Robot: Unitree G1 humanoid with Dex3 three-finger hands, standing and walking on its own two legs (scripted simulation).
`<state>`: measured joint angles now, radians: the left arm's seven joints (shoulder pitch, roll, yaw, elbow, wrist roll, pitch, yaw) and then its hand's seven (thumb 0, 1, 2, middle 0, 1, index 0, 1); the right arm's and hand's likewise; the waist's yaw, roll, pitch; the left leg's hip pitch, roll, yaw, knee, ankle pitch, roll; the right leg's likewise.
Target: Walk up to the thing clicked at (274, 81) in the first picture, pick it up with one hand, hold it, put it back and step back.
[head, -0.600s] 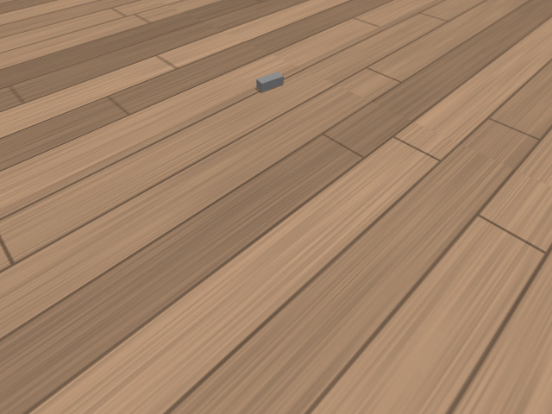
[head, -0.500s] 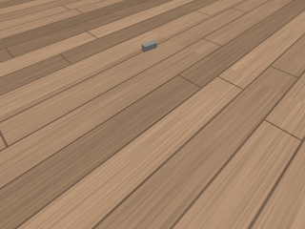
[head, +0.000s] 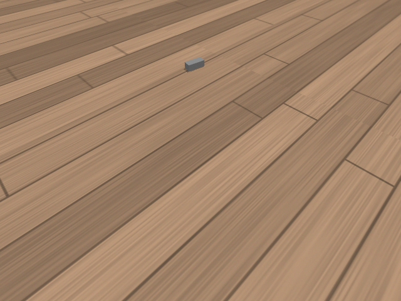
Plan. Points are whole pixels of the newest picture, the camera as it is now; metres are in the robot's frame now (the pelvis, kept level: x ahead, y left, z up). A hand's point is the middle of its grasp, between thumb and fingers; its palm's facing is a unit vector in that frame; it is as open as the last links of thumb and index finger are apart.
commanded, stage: stand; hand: left
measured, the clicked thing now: (194, 64) +2.32 +0.06 -0.75
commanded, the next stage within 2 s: walk up in 0.52 s
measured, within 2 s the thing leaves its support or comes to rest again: neither
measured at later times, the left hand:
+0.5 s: hand out of the picture +0.07 +0.25 -0.16, palm faces -0.03 -0.94 -0.34, open 7.4 cm
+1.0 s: hand out of the picture +0.17 +0.23 -0.13, palm faces +0.01 -0.90 -0.43, open 7.4 cm
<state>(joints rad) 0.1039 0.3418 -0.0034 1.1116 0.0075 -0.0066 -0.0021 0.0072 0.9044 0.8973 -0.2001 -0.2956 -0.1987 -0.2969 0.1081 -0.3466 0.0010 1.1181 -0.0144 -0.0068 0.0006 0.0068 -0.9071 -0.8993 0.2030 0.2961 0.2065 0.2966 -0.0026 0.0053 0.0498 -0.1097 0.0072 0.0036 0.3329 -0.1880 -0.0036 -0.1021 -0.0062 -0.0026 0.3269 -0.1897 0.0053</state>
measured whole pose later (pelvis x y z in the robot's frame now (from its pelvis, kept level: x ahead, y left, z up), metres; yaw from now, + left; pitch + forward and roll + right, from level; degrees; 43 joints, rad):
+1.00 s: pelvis +0.13 -0.07 +0.00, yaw -2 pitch -3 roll -1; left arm 0.30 0.44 0.07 1.01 0.02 -0.08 -0.06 0.01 0.90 0.90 -0.20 -0.30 -0.20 -0.30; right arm 0.18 -0.46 -0.09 1.03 -0.02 -0.03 0.10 0.01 -0.91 -0.90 0.20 0.30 0.20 0.30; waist 0.05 0.06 -0.01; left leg -0.47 0.02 -0.05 1.00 -0.31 0.02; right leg -0.05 -0.01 -0.11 0.35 -0.26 -0.03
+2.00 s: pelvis +0.77 -0.11 -0.01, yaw -1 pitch -1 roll -2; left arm 0.38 0.41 0.05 0.95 0.01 -0.10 -0.06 0.01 0.90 0.90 -0.20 -0.30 -0.20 -0.30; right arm 0.17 -0.44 -0.07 0.90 -0.02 -0.04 0.11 0.01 -0.91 -0.90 0.20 0.30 0.21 0.30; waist 0.06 0.06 0.05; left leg -0.59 0.12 -0.01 0.76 -0.13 0.00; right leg -0.07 0.00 -0.11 0.37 -0.28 -0.02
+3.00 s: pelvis +1.28 -0.11 -0.01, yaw +0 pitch -2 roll -3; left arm 0.36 0.43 0.06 0.90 0.01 -0.09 -0.05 0.01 0.90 0.90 -0.20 -0.30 -0.20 -0.30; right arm 0.23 -0.44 -0.08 0.92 -0.03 -0.02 0.10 0.01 -0.91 -0.90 0.20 0.30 0.20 0.30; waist 0.05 0.04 0.05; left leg -0.48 0.10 0.00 0.62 -0.14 0.01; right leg -0.07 -0.02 -0.13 0.44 -0.33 0.00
